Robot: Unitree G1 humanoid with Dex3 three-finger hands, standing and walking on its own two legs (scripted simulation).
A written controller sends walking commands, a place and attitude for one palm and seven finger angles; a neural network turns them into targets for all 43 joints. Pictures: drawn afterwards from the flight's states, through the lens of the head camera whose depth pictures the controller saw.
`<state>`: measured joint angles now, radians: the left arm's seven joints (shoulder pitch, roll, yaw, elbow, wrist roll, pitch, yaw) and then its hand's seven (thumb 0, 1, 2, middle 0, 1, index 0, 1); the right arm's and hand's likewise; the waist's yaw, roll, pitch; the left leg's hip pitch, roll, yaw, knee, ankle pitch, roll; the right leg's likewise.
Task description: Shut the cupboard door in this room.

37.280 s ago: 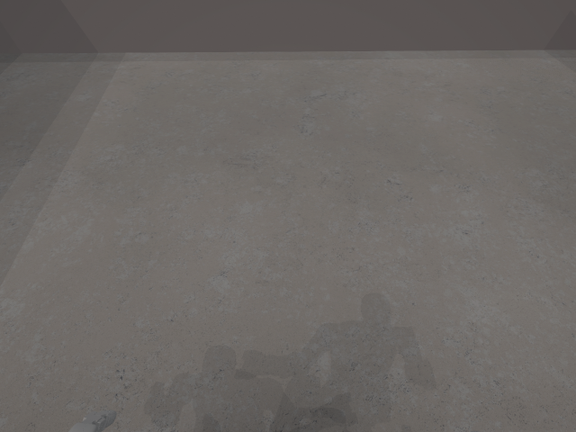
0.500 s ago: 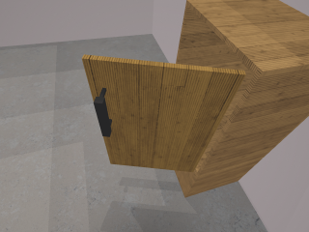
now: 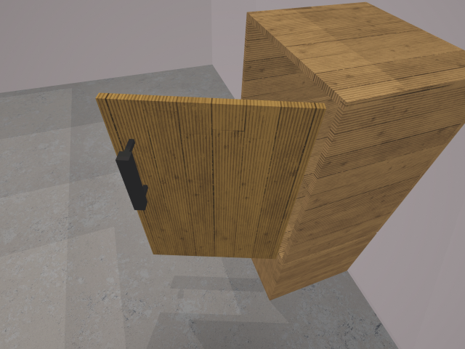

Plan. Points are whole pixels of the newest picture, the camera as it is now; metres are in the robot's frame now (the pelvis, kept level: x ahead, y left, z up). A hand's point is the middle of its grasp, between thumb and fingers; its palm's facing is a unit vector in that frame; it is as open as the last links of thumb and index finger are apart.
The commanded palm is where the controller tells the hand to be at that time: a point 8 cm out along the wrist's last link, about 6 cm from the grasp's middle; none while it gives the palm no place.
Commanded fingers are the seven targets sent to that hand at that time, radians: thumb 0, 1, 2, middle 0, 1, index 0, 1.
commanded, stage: come to a stop and stand still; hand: left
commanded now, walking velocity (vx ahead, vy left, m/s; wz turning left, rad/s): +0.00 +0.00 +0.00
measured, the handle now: (135, 175) +0.44 +0.23 +0.02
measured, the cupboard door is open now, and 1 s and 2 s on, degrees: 69 69 69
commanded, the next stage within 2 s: look again from close up in 0.22 s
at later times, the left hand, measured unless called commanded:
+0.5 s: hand out of the picture +0.01 +0.16 -0.18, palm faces +0.02 -0.99 -0.16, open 7.4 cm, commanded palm none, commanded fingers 0.00 0.90 0.90 -0.20 -0.30 -0.20 -0.30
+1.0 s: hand out of the picture +0.07 +0.21 -0.18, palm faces -0.01 -0.98 -0.19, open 7.3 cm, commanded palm none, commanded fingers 0.00 0.90 0.90 -0.20 -0.30 -0.20 -0.30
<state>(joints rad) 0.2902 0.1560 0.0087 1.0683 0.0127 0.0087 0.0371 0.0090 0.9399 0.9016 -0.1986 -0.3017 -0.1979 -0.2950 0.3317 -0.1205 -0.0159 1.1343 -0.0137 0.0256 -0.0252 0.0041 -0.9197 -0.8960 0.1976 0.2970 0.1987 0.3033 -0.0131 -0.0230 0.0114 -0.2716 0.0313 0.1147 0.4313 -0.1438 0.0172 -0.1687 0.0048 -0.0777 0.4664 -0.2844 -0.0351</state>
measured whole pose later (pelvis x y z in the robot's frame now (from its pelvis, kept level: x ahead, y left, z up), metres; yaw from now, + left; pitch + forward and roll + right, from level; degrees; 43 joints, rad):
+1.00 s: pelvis +0.06 +0.03 +0.00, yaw -1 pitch +0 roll +0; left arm 0.29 0.16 -0.02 1.06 0.01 -0.01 0.05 0.00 0.92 0.90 -0.20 -0.30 -0.20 -0.30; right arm 0.23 -0.17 0.01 1.10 -0.01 -0.02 -0.03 0.01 -0.93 -0.90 0.20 0.30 0.20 0.30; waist 0.01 -0.02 0.03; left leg -0.22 -0.02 0.14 0.47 -0.26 0.06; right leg -0.10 -0.04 -0.04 0.45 -0.35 0.02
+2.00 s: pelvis +0.02 +0.08 -0.01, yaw -3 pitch +0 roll -1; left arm 0.29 0.18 -0.01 1.06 0.01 0.00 0.05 0.00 0.91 0.90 -0.20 -0.30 -0.20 -0.30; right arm 0.27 -0.20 0.00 0.99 -0.01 -0.02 -0.04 0.01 -0.96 -0.90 0.20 0.30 0.20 0.30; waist 0.02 0.04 0.03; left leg -0.20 -0.06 0.10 0.56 -0.37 0.11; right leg -0.21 -0.08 -0.03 0.56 -0.34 0.00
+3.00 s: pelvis +0.03 +0.01 +0.00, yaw -3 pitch +0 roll +1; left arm 0.26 0.16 -0.02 1.10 0.01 -0.01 0.04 0.01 0.92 0.90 -0.20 -0.30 -0.20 -0.30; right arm 0.22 -0.17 0.01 1.11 -0.01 -0.01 -0.04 0.01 -0.92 -0.90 0.20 0.30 0.20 0.30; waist 0.01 0.00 0.06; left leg -0.10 0.00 0.07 0.40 -0.30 0.01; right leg -0.15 -0.01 -0.02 0.46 -0.31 -0.01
